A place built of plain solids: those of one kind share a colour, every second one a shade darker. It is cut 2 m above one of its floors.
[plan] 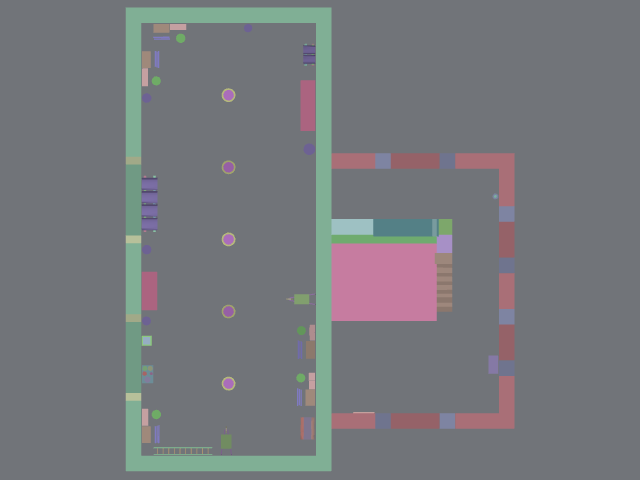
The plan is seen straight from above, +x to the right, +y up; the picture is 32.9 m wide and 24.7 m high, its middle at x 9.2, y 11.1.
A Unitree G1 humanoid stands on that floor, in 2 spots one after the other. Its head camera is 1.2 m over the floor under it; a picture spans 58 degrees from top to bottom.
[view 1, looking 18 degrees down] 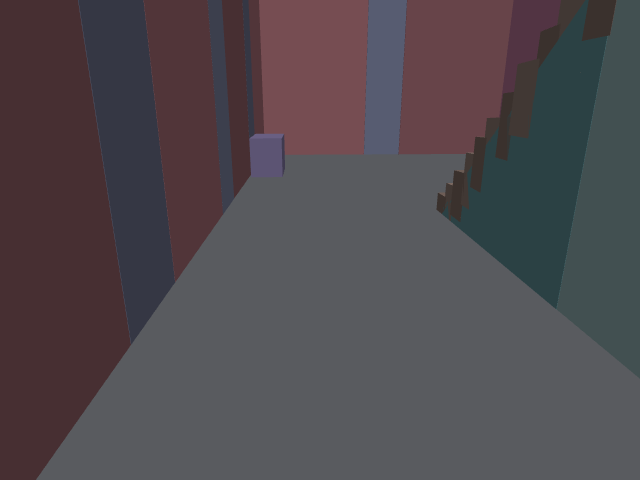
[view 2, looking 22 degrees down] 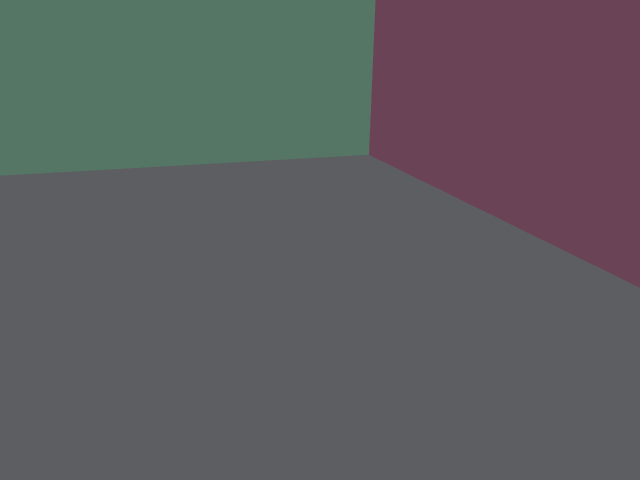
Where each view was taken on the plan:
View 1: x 17.51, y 12.18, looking -92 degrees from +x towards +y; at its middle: ground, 3.88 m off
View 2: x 15.61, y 4.53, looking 164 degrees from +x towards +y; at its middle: ground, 3.20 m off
